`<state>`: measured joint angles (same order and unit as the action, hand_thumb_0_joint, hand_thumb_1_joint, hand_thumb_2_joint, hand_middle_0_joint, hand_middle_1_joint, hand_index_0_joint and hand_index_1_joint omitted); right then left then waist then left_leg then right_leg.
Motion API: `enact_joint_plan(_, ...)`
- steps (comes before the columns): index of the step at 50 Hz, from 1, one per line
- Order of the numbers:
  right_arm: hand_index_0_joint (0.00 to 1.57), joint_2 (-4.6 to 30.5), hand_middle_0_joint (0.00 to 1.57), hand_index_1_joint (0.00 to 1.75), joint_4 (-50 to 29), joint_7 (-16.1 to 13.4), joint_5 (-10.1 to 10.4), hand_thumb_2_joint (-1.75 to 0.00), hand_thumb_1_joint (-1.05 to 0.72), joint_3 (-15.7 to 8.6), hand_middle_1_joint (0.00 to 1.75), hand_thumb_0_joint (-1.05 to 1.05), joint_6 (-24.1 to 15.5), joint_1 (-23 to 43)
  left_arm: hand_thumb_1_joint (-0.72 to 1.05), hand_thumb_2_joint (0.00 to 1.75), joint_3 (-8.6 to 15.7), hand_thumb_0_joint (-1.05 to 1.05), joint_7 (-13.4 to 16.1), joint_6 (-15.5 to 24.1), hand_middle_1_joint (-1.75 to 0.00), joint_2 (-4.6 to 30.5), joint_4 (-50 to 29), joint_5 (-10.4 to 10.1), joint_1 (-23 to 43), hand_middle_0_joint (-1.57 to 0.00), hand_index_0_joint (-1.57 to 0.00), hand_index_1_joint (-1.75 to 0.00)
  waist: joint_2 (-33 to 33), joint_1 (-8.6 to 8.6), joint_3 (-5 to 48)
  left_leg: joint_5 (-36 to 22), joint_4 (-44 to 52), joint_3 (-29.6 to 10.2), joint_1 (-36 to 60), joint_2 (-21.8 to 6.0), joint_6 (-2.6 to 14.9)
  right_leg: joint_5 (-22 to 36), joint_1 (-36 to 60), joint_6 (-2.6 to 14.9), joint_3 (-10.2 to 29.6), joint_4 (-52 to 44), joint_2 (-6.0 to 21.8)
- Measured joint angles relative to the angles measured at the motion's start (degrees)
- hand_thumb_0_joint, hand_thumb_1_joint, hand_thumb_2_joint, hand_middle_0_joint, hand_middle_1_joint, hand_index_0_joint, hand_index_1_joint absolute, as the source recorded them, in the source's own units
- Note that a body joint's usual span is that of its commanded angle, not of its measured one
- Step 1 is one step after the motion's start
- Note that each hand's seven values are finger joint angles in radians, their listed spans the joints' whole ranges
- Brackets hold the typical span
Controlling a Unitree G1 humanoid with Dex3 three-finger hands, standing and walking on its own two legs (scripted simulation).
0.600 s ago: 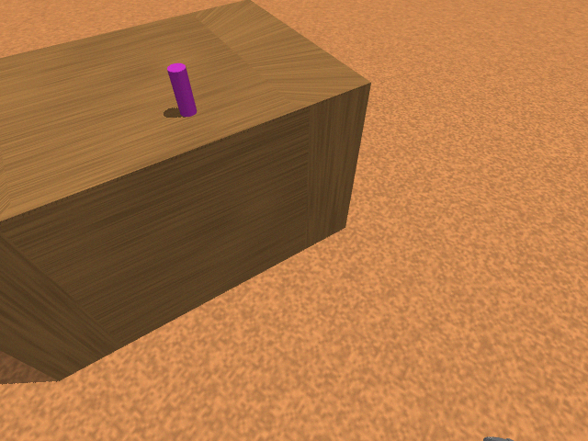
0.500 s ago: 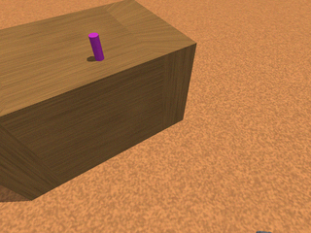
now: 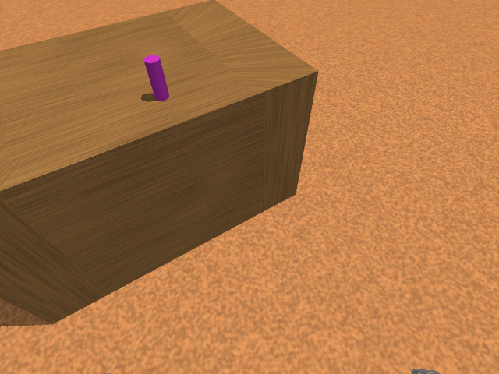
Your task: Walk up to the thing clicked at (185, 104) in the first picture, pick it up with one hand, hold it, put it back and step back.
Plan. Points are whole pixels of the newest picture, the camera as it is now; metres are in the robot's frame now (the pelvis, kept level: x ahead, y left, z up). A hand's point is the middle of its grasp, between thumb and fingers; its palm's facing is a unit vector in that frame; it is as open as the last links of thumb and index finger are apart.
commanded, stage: stand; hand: right
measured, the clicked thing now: (157, 78) +0.88 +0.30 -0.02
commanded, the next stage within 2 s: walk up in 0.52 s
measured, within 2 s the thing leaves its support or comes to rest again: neither
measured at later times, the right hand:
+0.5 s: hand out of the picture +0.08 -0.25 -0.16, palm faces -0.04 +0.94 -0.34, open 7.4 cm
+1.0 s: hand (334, 335) +0.20 -0.14 -0.15, palm faces -0.23 +0.89 -0.39, open 7.4 cm
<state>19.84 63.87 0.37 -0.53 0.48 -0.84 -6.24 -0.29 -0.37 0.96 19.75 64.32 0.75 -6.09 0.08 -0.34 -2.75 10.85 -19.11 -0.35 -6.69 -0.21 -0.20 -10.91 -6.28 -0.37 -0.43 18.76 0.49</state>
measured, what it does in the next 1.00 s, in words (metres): steps to the left, turning left: left foot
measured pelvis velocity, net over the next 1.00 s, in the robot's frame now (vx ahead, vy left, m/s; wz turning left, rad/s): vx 0.08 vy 0.12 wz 0.28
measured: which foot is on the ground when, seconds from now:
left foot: down 0.00-0.56, up 0.58-0.84, down 0.86-1.00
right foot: down 0.00-0.88, up 0.90-1.00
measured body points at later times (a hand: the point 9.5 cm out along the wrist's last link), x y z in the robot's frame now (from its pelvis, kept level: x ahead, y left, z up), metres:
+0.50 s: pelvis +0.00 +0.00 +0.00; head +0.01 +0.00 +0.45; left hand +0.07 +0.30 -0.13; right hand +0.08 -0.30 -0.13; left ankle +0.00 +0.12 -0.75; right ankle -0.01 -0.12 -0.75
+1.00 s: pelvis +0.08 +0.12 -0.03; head +0.10 +0.16 +0.42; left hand +0.08 +0.47 -0.15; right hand +0.21 -0.18 -0.12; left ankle +0.09 +0.25 -0.75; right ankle +0.05 -0.04 -0.68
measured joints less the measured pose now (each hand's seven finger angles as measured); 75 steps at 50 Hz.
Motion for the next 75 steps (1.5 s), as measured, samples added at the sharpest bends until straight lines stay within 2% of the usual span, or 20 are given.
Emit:
enact_joint_plan(26,0.20,0.1,0.20,0.30,-0.1,0.0,0.0,-0.90,-0.91,0.0,0.30,0.01,0.1,-0.4,0.90,0.90,0.2,0.00,0.0,-0.1,-0.30,0.0,0.0,0.1,-0.6,-0.20,-0.21,-0.30,0.0,0.00,0.0,-0.2,0.5,0.0,0.6,0.0,0.01,0.3,0.6,0.01,0.0,-0.5,0.0)
enact_joint_plan(29,0.20,1.1,0.20,0.30,-3.5,2.2,-1.0,-0.90,-0.91,-1.9,0.30,0.01,1.9,-3.0,0.90,0.90,2.3,0.01,-0.6,1.0,-0.30,0.0,-2.6,0.7,-1.4,-0.21,-0.21,-0.30,-1.0,0.85,0.2,6.7,-10.3,-1.8,-4.7,-0.1,1.81,-1.8,-0.1,0.42,-2.8,1.9,0.0)
enact_joint_plan(33,0.20,2.9,0.20,0.30,-6.3,4.8,-2.5,-0.90,-0.91,-3.8,0.30,0.01,4.3,-5.9,0.90,0.90,4.5,0.00,0.0,2.3,-0.30,1.4,-6.7,1.6,-3.9,-0.21,-0.21,-0.30,-0.8,-0.41,0.7,11.4,-29.6,-0.4,-14.8,-1.5,1.02,-3.6,0.7,0.85,-5.2,2.7,1.6)
enact_joint_plan(35,0.20,4.0,0.20,0.30,-7.9,5.8,-2.5,-0.90,-0.91,-4.8,0.30,0.01,4.4,-6.7,0.90,0.90,5.0,0.00,0.2,2.5,-0.30,2.4,-7.6,1.8,-4.8,-0.21,-0.21,-0.30,-0.9,-0.30,0.0,10.6,-31.3,-0.8,-17.6,-3.5,0.21,-4.1,2.0,0.32,-6.5,2.2,2.6)
enact_joint_plan(38,0.20,5.4,0.20,0.30,-9.8,6.7,-2.3,-0.90,-0.91,-6.0,0.30,0.01,4.1,-7.3,0.90,0.90,5.6,0.00,-0.1,2.7,-0.30,4.2,-8.7,2.1,-6.1,-0.21,-0.21,-0.30,-0.9,-0.26,-1.2,9.0,-27.2,-1.4,-19.3,-6.6,-0.36,-5.9,3.5,-0.97,-8.1,3.4,4.3)
enact_joint_plan(42,0.20,6.4,0.20,0.30,-11.3,7.0,-1.7,-0.90,-0.91,-7.1,0.30,0.01,3.0,-8.4,0.90,0.90,6.2,0.01,-0.8,2.1,-0.30,6.5,-9.7,2.4,-7.2,-0.21,-0.21,-0.30,-0.5,-0.28,-1.3,3.2,-19.6,0.2,-17.4,-8.3,-0.28,-11.8,3.8,-3.06,-9.9,9.9,7.6)
enact_joint_plan(43,0.20,6.6,0.20,0.30,-11.5,6.8,-1.5,-0.90,-0.91,-7.4,0.30,0.01,2.6,-8.7,0.90,0.90,6.3,0.01,-0.9,1.9,-0.30,7.0,-9.9,2.5,-7.5,-0.21,-0.21,-0.30,0.0,-0.24,-1.0,2.5,-19.4,0.9,-16.7,-7.6,-0.90,-14.3,3.1,-2.73,-9.9,13.2,9.1)
enact_joint_plan(45,0.20,5.6,0.20,0.30,-12.1,6.0,-1.4,-0.90,-0.91,-7.6,0.30,0.01,1.7,-8.4,0.90,0.90,6.6,0.01,-0.8,1.0,-0.30,8.2,-10.1,2.6,-7.7,-0.21,-0.21,-0.30,3.3,-0.23,-1.6,5.8,-23.9,3.1,-16.8,-4.5,-1.23,-18.8,-0.4,0.26,-6.2,24.5,12.5)
enact_joint_plan(47,0.20,4.5,0.20,0.30,-13.0,5.1,-0.8,-0.90,-0.91,-7.0,0.30,0.01,0.6,-9.0,0.90,0.90,6.1,0.01,-0.9,0.1,-0.30,8.0,-9.9,2.0,-7.2,-0.20,-0.20,-0.30,3.4,1.25,-1.7,8.0,-25.8,2.4,-16.8,-3.1,-0.49,-21.2,-5.9,1.53,-1.8,38.1,8.8)
enact_joint_plan(48,0.20,3.7,0.20,0.30,-13.2,4.9,-0.4,-0.90,-0.91,-6.5,0.30,0.01,0.4,-9.6,0.91,0.90,5.6,0.01,-1.0,-0.1,-0.30,7.8,-9.9,1.7,-6.6,-0.20,-0.20,-0.30,3.2,1.86,-1.7,8.0,-24.8,1.6,-16.1,-2.5,0.03,-21.0,-8.6,1.88,-1.2,42.7,6.6)
enact_joint_plan(50,0.20,2.1,0.20,0.30,-13.5,4.3,-0.2,-0.90,-0.91,-5.0,0.30,0.01,0.2,-11.0,0.91,0.90,4.6,0.01,-1.4,0.5,-0.30,7.4,-10.8,0.9,-5.4,-0.20,-0.20,-0.30,3.7,2.09,-2.1,6.7,-20.6,1.0,-13.4,-1.3,0.72,-17.6,-13.6,2.40,-1.3,46.8,4.4)
enact_joint_plan(53,0.20,0.9,0.20,0.30,-14.2,3.5,0.1,-0.90,-0.91,-3.4,0.30,0.01,-0.6,-13.3,0.91,0.90,3.7,0.01,-2.1,1.6,-0.30,6.0,-12.9,-0.1,-4.8,-0.20,-0.20,-0.30,3.7,1.98,-2.5,5.0,-14.9,0.1,-9.3,0.5,1.08,-13.0,-18.6,2.48,-2.1,42.7,4.0)
enact_joint_plan(58,0.20,1.0,0.21,0.30,-15.7,3.0,-0.3,-0.90,-0.90,-2.8,0.30,0.01,-1.3,-16.0,0.90,0.90,3.4,0.01,-3.3,1.5,-0.30,4.0,-14.6,0.4,-6.3,-0.20,-0.21,-0.30,2.3,1.96,-1.8,6.2,-11.2,-1.7,-4.7,2.5,1.92,-9.4,-20.8,1.44,-1.4,30.4,3.8)
enact_joint_plan(62,0.20,2.1,0.21,0.30,-17.0,2.8,-0.4,-0.90,-0.90,-2.9,0.30,0.01,-1.6,-16.6,0.90,0.90,4.0,0.01,-3.5,1.7,-0.30,3.8,-14.8,0.9,-8.3,-0.21,-0.21,-0.30,0.7,1.60,-0.9,9.9,-12.8,-2.9,-3.0,2.7,1.05,-5.6,-18.8,1.68,-1.6,21.9,2.8)
enact_joint_plan(64,0.20,3.0,0.21,0.30,-17.7,2.6,-0.3,-0.90,-0.90,-3.0,0.30,0.01,-1.4,-16.7,0.90,0.90,4.5,0.01,-3.2,2.6,-0.30,3.7,-15.1,1.0,-9.2,-0.21,-0.21,-0.30,-0.9,0.89,-0.6,13.4,-16.9,-3.8,-3.4,1.9,0.58,-1.7,-15.9,2.07,-2.8,17.4,1.4)
enact_joint_plan(65,0.20,3.4,0.21,0.30,-17.6,2.3,0.0,-0.90,-0.90,-3.2,0.30,0.01,-1.2,-16.2,0.90,0.90,4.7,0.01,-2.8,3.2,-0.30,3.4,-15.3,1.2,-9.3,-0.21,-0.21,-0.30,-2.6,0.52,-0.9,14.6,-21.8,-4.9,-4.9,1.0,1.45,-2.1,-15.3,2.42,-4.1,18.1,0.4)
enact_joint_plan(66,0.20,3.5,0.20,0.30,-17.3,1.9,0.1,-0.90,-0.90,-3.3,0.30,0.01,-0.9,-15.6,0.90,0.90,4.8,0.01,-2.5,3.8,-0.30,3.2,-15.8,1.3,-9.6,-0.21,-0.21,-0.30,-3.3,0.04,-1.2,15.1,-28.2,-6.1,-7.3,1.3,2.02,-3.6,-14.6,2.67,-5.0,18.9,0.2)
enact_joint_plan(68,0.20,3.4,0.20,0.30,-16.7,1.2,0.0,-0.90,-0.91,-2.9,0.30,0.01,-0.3,-14.3,0.90,0.90,4.5,0.01,-2.1,4.2,-0.30,3.0,-16.2,1.0,-10.4,-0.21,-0.21,-0.30,-2.9,-1.31,-1.2,15.7,-39.1,-5.4,-12.0,2.9,2.43,-5.4,-12.6,3.01,-5.4,18.7,0.9)
enact_joint_plan(71,0.20,4.6,0.20,0.30,-16.7,1.5,0.3,-0.90,-0.91,-2.9,0.30,0.01,-0.7,-12.7,0.90,0.90,4.0,0.01,-1.9,4.4,-0.30,2.1,-16.1,0.5,-12.3,-0.21,-0.21,-0.30,-3.4,-2.36,-1.0,11.2,-44.1,-4.0,-17.5,2.4,2.31,-4.9,-7.6,2.72,-6.1,13.3,1.6)
enact_joint_plan(75,0.20,5.7,0.20,0.30,-17.9,2.4,0.4,-0.90,-0.91,-3.7,0.30,0.01,-0.8,-10.7,0.90,0.90,3.5,0.01,-1.8,4.9,-0.30,1.6,-16.5,0.4,-15.3,-0.21,-0.21,-0.30,-3.9,-3.05,-1.6,4.9,-39.3,-4.7,-21.8,0.5,1.50,-4.4,-2.7,2.60,-7.0,7.9,1.5)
